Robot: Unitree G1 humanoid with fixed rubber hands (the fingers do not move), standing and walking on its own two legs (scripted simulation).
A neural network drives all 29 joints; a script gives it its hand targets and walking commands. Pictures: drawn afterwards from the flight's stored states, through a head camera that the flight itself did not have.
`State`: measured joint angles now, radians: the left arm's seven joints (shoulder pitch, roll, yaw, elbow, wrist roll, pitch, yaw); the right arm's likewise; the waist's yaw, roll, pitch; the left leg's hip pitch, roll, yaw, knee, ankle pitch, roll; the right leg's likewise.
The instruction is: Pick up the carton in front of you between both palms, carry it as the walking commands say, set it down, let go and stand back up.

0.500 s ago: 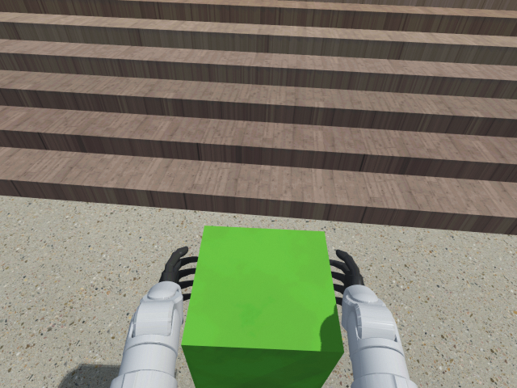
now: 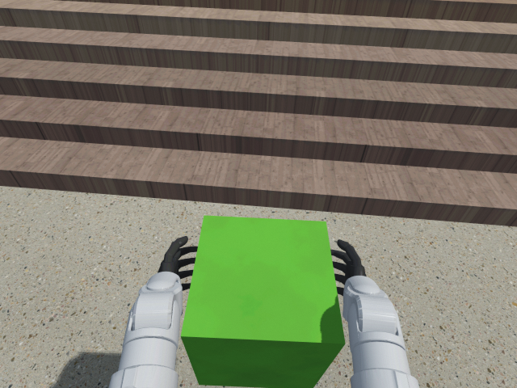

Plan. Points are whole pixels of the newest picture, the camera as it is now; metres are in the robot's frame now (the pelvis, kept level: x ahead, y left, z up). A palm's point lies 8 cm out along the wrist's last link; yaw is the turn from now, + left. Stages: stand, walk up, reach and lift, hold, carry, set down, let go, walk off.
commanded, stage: reach and lift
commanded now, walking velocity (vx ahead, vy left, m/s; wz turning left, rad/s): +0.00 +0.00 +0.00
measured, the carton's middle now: (260, 306) +0.29 +0.00 -0.04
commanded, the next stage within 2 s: hold in 0.38 s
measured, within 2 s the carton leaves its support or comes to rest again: neither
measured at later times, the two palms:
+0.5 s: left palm (167, 275) +0.29 +0.15 +0.05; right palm (357, 280) +0.29 -0.15 +0.05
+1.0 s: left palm (166, 276) +0.29 +0.15 +0.05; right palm (359, 280) +0.29 -0.15 +0.05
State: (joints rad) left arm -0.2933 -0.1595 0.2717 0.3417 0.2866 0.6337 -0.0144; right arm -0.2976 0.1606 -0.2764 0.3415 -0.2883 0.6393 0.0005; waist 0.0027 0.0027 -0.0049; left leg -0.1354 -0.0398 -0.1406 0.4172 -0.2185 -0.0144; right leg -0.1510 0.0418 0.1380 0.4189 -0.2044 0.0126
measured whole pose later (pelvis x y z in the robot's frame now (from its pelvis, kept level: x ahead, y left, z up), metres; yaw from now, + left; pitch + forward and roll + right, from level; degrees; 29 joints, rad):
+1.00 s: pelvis +0.00 +0.00 +0.00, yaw +0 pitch -7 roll +0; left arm -0.29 -0.16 0.25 0.25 0.28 0.75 -0.02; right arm -0.30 0.16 -0.26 0.25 -0.29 0.75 0.01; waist 0.00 0.00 0.01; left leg -0.06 -0.03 -0.13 0.37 -0.20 -0.01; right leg -0.07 0.04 0.13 0.38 -0.19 0.01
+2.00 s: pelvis +0.01 +0.00 +0.00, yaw +0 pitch -1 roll +0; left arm -0.24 -0.15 0.19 0.16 0.24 0.78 0.01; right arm -0.25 0.15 -0.21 0.16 -0.25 0.79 -0.01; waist 0.00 0.00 -0.09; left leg -0.20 -0.01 -0.07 0.48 -0.34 -0.01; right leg -0.22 0.01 0.06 0.48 -0.33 0.01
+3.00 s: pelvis +0.50 +0.07 +0.01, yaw -1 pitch +5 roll -2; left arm -0.14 -0.13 0.08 -0.40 0.11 1.19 0.09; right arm -0.15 0.13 -0.12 -0.38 -0.09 1.18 -0.09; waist -0.03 0.01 -0.07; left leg -0.06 0.01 0.21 0.24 -0.28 0.05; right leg -0.62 -0.09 -0.14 0.70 -0.13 0.00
